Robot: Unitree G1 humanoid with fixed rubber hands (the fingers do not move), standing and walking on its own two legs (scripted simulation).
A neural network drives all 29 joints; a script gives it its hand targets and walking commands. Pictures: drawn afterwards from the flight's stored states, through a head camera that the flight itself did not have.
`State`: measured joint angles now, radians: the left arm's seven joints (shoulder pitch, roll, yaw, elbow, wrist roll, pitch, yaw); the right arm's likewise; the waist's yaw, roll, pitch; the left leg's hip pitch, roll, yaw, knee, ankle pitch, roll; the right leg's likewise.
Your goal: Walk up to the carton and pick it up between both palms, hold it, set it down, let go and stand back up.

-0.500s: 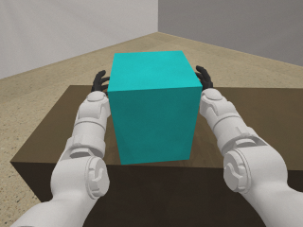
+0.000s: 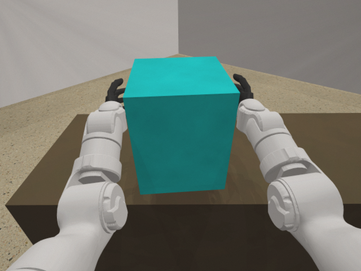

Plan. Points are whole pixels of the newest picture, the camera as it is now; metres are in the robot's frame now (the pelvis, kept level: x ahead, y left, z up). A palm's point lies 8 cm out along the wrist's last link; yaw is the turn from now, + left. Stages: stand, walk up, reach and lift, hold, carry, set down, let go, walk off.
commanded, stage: reach and lift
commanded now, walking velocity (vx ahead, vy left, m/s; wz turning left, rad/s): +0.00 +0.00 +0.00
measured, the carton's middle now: (179, 123) +0.40 +0.04 +0.20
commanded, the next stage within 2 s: hold in 0.70 s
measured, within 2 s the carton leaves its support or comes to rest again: neither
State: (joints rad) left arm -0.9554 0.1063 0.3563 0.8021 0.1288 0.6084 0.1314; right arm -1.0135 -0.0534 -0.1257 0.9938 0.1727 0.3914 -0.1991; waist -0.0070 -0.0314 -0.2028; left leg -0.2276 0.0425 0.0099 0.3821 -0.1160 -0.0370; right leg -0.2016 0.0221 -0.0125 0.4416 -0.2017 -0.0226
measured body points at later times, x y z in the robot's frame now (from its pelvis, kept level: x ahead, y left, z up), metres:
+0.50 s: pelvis +0.00 +0.00 +0.00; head -0.09 +0.01 +0.44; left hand +0.40 +0.18 +0.26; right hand +0.40 -0.12 +0.27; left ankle +0.06 +0.14 -0.74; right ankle +0.02 -0.10 -0.74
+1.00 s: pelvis +0.00 +0.00 +0.00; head -0.11 +0.01 +0.44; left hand +0.38 +0.17 +0.28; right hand +0.39 -0.12 +0.29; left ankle +0.06 +0.15 -0.74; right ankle +0.02 -0.10 -0.74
